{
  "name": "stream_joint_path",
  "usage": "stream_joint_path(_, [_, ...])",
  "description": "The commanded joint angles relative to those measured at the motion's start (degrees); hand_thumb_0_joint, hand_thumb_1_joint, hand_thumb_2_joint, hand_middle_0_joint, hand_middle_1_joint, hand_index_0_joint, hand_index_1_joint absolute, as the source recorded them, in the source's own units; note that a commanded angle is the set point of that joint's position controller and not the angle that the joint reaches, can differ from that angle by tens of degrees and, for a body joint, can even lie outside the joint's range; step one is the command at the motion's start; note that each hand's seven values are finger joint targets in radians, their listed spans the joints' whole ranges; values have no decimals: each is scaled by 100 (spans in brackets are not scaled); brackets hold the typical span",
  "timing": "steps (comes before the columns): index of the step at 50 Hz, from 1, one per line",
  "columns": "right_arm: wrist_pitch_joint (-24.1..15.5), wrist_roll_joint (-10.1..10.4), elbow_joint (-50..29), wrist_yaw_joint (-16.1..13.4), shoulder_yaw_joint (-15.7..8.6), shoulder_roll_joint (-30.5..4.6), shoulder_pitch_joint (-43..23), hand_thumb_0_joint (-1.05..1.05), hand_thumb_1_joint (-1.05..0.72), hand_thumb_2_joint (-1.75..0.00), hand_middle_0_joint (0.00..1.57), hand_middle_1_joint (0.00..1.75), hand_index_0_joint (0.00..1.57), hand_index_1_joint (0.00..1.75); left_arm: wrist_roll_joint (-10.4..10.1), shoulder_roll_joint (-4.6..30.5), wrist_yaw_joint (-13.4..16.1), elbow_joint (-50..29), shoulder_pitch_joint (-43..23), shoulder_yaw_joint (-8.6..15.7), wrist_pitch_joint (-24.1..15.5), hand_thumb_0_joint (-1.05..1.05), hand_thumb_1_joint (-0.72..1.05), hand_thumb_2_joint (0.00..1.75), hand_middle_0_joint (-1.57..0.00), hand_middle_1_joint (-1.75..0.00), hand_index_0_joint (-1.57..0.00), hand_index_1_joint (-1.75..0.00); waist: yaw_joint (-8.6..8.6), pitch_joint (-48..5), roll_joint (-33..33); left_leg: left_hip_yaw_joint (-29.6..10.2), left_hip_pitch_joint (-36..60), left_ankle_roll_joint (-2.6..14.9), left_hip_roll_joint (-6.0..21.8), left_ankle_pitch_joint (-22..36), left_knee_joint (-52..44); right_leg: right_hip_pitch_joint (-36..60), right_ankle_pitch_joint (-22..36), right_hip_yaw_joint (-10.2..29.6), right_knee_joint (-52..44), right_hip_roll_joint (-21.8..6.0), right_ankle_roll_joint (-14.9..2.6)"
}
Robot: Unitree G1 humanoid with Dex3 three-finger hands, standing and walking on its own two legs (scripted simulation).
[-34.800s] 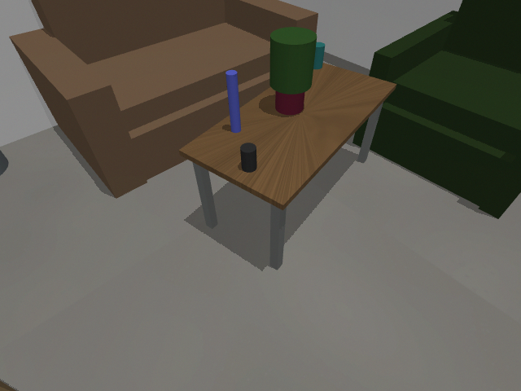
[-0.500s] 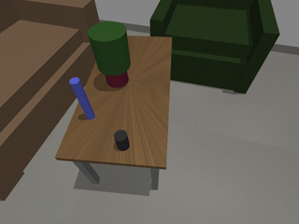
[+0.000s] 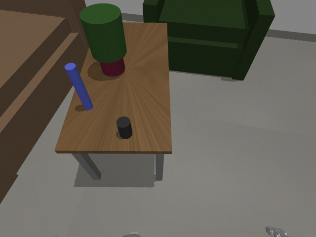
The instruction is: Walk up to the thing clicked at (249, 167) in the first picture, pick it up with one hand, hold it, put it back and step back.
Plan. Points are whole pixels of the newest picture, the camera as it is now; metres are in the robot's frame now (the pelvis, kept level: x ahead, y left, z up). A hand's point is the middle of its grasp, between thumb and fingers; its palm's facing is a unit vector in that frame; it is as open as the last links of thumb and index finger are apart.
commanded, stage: step back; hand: left
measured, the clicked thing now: (124, 128) +0.57 +0.16 -0.23
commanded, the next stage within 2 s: none
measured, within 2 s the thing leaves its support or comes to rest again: neither
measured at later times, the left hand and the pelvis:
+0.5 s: hand out of the picture -0.02 +0.27 -0.15, palm faces +0.07 -0.93 -0.37, open 7.4 cm; pelvis -0.13 +0.00 +0.00, yaw +5 degrees
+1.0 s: hand out of the picture -0.22 +0.23 -0.13, palm faces +0.02 -0.90 -0.43, open 7.4 cm; pelvis -0.29 -0.05 +0.00, yaw +2 degrees
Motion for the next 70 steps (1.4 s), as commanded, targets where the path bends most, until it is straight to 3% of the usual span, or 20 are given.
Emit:
stream_joint_path(1, [-65,64,-381,-63,-425,-1529,-87,0,-90,-90,20,30,20,30,49,992,25,-260,821,375,-208,0,90,90,-20,-30,-20,-30,203,-1553,546,-1506,443,412,1186,1345,-534,791,1298,136,-1653,-286,-335])
stream_joint_path(4, [-21,97,-405,-98,-387,-1270,-295,0,-90,-90,20,30,20,30,102,1823,18,-702,190,546,-273,0,90,90,-20,-30,-20,-30,314,-819,-1315,-1009,-449,-316,-545,-2083,2514,-326,2602,2933,-2606,-2496,-1933])
stream_joint_path(8, [-50,139,-179,-113,-304,-1240,412,0,-90,-90,20,30,20,30,41,1261,103,-922,-438,433,-264,0,90,90,-20,-30,-20,-30,-49,-970,-607,-1278,-546,-327,-745,-1346,3197,155,3584,986,-1995,-1427,-1197])
stream_joint_path(14, [-99,68,-380,-120,-278,-1201,257,0,-90,-90,20,30,20,30,91,1217,161,-1003,224,392,-207,0,90,90,-20,-30,-20,-30,383,-1339,-869,-870,-707,-418,-323,-1616,1319,1521,4262,991,-1493,-1594,-1299])
stream_joint_path(19, [-186,-23,-119,-58,-412,-1245,973,0,-90,-90,20,30,20,30,-20,1251,70,-1170,-119,309,-76,0,90,90,-20,-30,-20,-30,-63,-1585,-522,-644,944,-134,-38,477,-1188,403,2718,654,-862,-1175,-677])
stream_joint_path(21, [-181,-102,-340,4,-610,-2288,462,0,-90,-90,20,30,20,30,-72,1032,100,-1291,-274,313,-77,0,90,90,-20,-30,-20,-30,-121,-1282,1559,-3369,522,1133,2180,1483,-1872,-916,-831,-163,961,345,-75])
stream_joint_path(22, [-210,-135,-370,-10,-635,-2342,437,0,-90,-90,20,30,20,30,16,1179,145,-1201,-570,419,-66,0,90,90,-20,-30,-20,-30,-342,-1107,1276,-3861,-62,1570,2448,1655,-1942,-747,-1301,648,2111,366,-54])
stream_joint_path(26, [-233,-88,-488,-110,-422,-1637,-209,0,-90,-90,20,30,20,30,-88,1124,115,-806,351,449,-41,0,90,90,-20,-30,-20,-30,282,-1046,828,-1970,456,1035,1562,2381,-1306,-1177,-402,789,3138,439,-25])
stream_joint_path(33, [-172,-92,-531,-108,-489,-1622,369,0,-90,-90,20,30,20,30,-14,964,26,-878,231,358,-106,0,90,90,-20,-30,-20,-30,-187,-1379,1108,-1725,1644,1156,1459,2355,-996,-999,-486,222,958,125,277])
stream_joint_path(38, [17,-12,-662,-53,-479,-1782,-99,0,-90,-90,20,30,20,30,20,993,-26,-264,1317,387,-163,0,90,90,-20,-30,-20,-30,268,-1750,1260,-1456,408,579,1177,1179,-612,905,878,-435,-1832,-33,-128])
stream_joint_path(40, [12,79,-850,-55,-331,-1185,-115,0,-90,-90,20,30,20,30,138,1808,-47,-475,1087,613,-193,0,90,90,-20,-30,-20,-30,277,-1182,-945,-863,-1495,-189,-288,-1238,941,858,560,2101,-2426,-1613,-823])
stream_joint_path(41, [19,40,-823,-159,-396,-1314,-344,0,-90,-90,20,30,20,30,153,2267,-18,-716,572,661,-186,0,90,90,-20,-30,-20,-30,516,-948,-1574,-1090,-1094,-353,-457,-2022,2373,-541,763,3050,-2852,-2652,-1727])
stream_joint_path(44, [-23,122,-472,-133,-390,-1384,264,0,-90,-90,20,30,20,30,110,1509,72,-925,-490,447,-247,0,90,90,-20,-30,-20,-30,-142,-718,-525,-1376,-720,-281,-627,-1245,3269,-746,2360,1040,-2050,-1594,-1204])
stream_joint_path(50, [-107,15,-509,-107,-292,-1166,185,0,-90,-90,20,30,20,30,134,1407,155,-928,229,403,-182,0,90,90,-20,-30,-20,-30,349,-1071,-1006,-679,-644,-371,-312,-1542,1291,830,3690,806,-1392,-1565,-1129])
stream_joint_path(53, [-171,-5,-244,-82,-331,-1130,756,0,-90,-90,20,30,20,30,6,1368,138,-1021,20,346,-80,0,90,90,-20,-30,-20,-30,92,-1468,-799,-284,273,-242,-210,-80,-1116,1067,3711,549,-503,-1310,-835])
stream_joint_path(55, [-212,-111,-249,-106,-488,-1645,724,0,-90,-90,20,30,20,30,-25,1000,92,-1066,253,224,-24,0,90,90,-20,-30,-20,-30,234,-1590,300,-2094,1334,274,1076,1713,-1458,-438,1857,261,331,-655,-308])
stream_joint_path(57, [-210,-77,-400,-63,-607,-2367,407,0,-90,-90,20,30,20,30,-49,1192,174,-1066,-289,339,-12,0,90,90,-20,-30,-20,-30,-140,-1326,1234,-3660,113,1611,2503,2496,-1653,-641,-1263,437,2256,110,-48])
stream_joint_path(60, [-197,-106,-408,-141,-403,-1808,-69,0,-90,-90,20,30,20,30,-128,1128,126,-794,79,342,45,0,90,90,-20,-30,-20,-30,258,-1151,736,-1974,88,1058,1581,2557,-1257,-808,-563,770,3114,323,-122])
stream_joint_path(65, [-90,-153,-516,-92,-407,-1612,10,0,-90,-90,20,30,20,30,-30,1044,26,-687,272,295,-52,0,90,90,-20,-30,-20,-30,29,-1141,1105,-1810,711,1110,1419,1344,-1281,-709,-525,65,1217,102,173])
stream_joint_path(70, [106,-2,-507,-33,-350,-1591,-38,0,-90,-90,20,30,20,30,65,1125,57,-254,875,336,-229,0,90,90,-20,-30,-20,-30,197,-1811,986,-1292,466,418,951,1501,-172,865,1091,-285,-2234,-102,-126])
